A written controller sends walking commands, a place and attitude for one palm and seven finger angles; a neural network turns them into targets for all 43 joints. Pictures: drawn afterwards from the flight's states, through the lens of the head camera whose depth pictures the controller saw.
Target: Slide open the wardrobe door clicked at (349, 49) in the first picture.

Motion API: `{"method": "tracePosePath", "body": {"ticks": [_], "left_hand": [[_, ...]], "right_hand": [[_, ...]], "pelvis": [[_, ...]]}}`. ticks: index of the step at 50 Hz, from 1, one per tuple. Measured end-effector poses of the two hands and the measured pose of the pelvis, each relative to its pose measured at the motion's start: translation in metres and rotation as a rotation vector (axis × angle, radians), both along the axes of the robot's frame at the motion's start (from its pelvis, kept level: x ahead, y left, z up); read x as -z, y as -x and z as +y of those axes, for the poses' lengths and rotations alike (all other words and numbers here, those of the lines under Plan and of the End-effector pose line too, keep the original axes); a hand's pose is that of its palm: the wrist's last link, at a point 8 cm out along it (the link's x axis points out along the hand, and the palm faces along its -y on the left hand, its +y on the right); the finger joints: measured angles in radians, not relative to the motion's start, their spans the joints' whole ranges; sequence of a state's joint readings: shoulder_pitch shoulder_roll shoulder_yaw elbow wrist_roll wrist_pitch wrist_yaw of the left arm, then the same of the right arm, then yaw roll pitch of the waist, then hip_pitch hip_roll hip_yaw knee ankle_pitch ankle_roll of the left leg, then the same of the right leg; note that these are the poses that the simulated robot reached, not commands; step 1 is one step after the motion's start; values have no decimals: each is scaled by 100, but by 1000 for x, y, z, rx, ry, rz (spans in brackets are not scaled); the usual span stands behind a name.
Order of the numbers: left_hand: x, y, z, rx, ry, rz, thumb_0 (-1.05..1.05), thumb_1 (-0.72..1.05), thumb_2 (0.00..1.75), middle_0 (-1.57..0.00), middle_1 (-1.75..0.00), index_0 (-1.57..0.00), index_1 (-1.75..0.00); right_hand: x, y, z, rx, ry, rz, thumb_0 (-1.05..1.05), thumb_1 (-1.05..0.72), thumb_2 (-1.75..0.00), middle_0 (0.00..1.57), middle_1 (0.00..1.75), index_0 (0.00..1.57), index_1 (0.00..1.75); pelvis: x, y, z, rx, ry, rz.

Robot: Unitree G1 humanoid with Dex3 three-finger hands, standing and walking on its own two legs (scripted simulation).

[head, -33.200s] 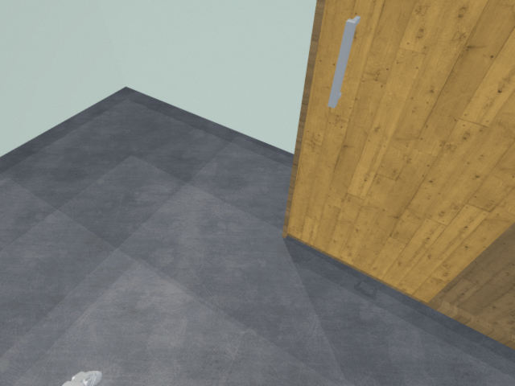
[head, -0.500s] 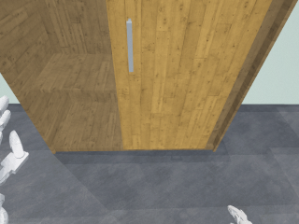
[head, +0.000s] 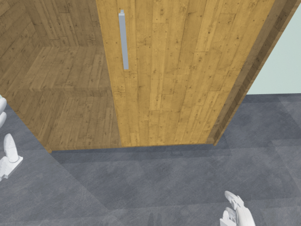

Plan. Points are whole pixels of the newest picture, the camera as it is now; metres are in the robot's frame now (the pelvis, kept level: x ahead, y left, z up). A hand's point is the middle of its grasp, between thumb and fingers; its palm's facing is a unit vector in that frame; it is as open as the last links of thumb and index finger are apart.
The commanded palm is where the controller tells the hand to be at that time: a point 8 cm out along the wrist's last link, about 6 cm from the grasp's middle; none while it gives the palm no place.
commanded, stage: stop stepping back and stand still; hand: left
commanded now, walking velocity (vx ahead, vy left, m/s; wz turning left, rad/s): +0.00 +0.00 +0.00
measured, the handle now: (124, 41) +0.72 +0.15 +0.12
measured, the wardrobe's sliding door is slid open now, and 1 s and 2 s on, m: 0.52 0.52 0.52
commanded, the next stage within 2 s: let the arm hang, fingers relaxed in 0.04 s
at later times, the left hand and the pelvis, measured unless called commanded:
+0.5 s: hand out of the picture -0.03 +0.20 -0.18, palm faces +0.02 -0.99 -0.15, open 7.1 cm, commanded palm none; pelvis -0.04 +0.03 +0.00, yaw +2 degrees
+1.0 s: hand out of the picture -0.03 +0.22 -0.17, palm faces +0.02 -0.98 -0.19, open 7.4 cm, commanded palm none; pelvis -0.04 +0.05 +0.00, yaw +1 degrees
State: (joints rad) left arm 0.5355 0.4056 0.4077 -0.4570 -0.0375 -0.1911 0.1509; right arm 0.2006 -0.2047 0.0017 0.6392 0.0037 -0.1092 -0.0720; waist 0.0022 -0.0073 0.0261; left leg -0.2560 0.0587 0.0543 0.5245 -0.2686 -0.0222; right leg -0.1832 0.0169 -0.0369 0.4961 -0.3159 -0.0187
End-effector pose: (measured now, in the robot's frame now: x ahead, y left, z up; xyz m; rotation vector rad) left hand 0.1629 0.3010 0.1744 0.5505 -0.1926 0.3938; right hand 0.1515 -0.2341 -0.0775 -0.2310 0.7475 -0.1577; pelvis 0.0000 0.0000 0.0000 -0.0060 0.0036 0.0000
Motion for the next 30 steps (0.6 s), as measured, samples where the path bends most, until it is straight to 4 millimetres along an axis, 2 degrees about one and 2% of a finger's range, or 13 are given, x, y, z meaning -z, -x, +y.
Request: {"method": "tracePosePath", "body": {"ticks": [7, 8, 10, 13, 15, 17, 19, 21, 22, 26, 30], "left_hand": [[-2, 1, 5, 41, 16, -22, 1, 89, 90, -21, -30, -21, -30], [6, 0, 8, 53, 12, 0, 1, 89, 90, -21, -30, -21, -30], [46, -9, 16, 58, 57, 165, 0, 90, 90, -21, -30, -21, -30], [136, -7, 23, 6, 198, 534, 0, 90, 90, -20, -30, -20, -30], [196, 13, 17, -29, 292, 775, 0, 91, 90, -20, -30, -20, -30], [245, 46, 1, -52, 381, 985, 0, 91, 90, -20, -30, -20, -30], [283, 84, -19, -65, 467, 1163, 1, 91, 90, -20, -30, -20, -30], [309, 125, -41, -71, 548, 1314, 1, 91, 90, -20, -30, -20, -30], [318, 144, -48, -93, 585, 1367, 1, 93, 90, -20, -30, -20, -30], [329, 208, -46, -195, 650, 1516, 0, 99, 90, -21, -30, -20, -30], [325, 253, -41, -267, 669, 1621, 0, 97, 90, -21, -30, -20, -30]], "right_hand": [[-18, -5, 6, 10, 22, -63, 1, -90, -90, 20, 30, 20, 30], [-17, -5, 7, -9, 16, -68, 1, -90, -90, 20, 30, 20, 30], [-6, -5, 5, -60, 9, -32, 1, -90, -90, 20, 30, 20, 30], [12, 2, 1, -80, 15, 50, 0, -90, -90, 20, 30, 20, 30], [20, 13, 0, -70, 18, 101, 0, -90, -90, 20, 30, 20, 30], [26, 30, 1, -52, 21, 159, 0, -90, -90, 20, 30, 20, 30], [31, 52, 3, -35, 26, 235, 0, -90, -90, 20, 30, 20, 30], [35, 78, 5, -18, 29, 325, 0, -90, -90, 20, 30, 20, 30], [37, 91, 7, -9, 30, 372, 0, -90, -90, 20, 30, 20, 30], [44, 142, 16, 24, 24, 549, 0, -90, -90, 20, 30, 20, 30], [50, 180, 28, 61, -3, 663, 0, -90, -90, 20, 30, 20, 30]], "pelvis": [[-2, 4, 9, 9, 9, 3], [-2, 6, 11, 2, 12, 9], [2, 11, 18, -14, 12, 21], [6, 20, 26, -27, 8, 27], [7, 25, 29, -29, 4, 21], [7, 28, 29, -28, -1, 13], [6, 32, 29, -28, -2, 5], [4, 34, 29, -28, 0, -1], [3, 35, 28, -29, 3, -2], [0, 38, 28, -38, 16, -2], [-1, 40, 32, -41, 23, -2]]}}
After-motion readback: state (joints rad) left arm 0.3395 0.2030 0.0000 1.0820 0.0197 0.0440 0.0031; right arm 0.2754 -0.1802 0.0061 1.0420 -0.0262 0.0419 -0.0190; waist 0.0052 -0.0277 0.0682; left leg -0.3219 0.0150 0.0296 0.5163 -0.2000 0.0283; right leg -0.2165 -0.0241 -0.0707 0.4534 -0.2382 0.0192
